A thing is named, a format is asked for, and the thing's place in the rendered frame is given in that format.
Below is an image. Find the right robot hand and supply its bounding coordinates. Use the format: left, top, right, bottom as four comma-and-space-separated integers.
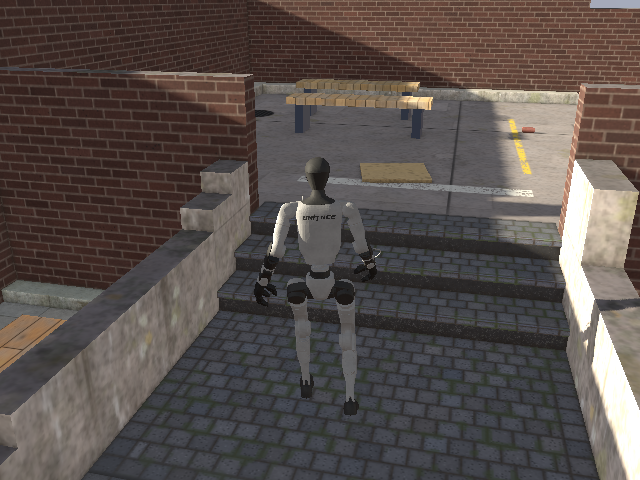
354, 264, 377, 282

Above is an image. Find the robot right upper arm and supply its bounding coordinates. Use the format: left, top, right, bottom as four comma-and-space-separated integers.
339, 200, 369, 254

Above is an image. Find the robot left forearm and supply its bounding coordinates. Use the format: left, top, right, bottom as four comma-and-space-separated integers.
257, 242, 279, 286

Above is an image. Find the robot right thigh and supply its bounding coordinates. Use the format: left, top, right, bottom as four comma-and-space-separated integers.
334, 279, 355, 350

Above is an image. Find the humanoid robot torso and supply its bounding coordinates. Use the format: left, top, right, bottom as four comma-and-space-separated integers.
295, 195, 342, 300

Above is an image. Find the robot right forearm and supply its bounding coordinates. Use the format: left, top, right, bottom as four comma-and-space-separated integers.
359, 238, 376, 269

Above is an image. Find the robot left upper arm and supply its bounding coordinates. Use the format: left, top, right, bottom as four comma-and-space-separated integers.
270, 201, 298, 258

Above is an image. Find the left robot hand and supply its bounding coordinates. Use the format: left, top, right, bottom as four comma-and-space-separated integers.
254, 282, 277, 307

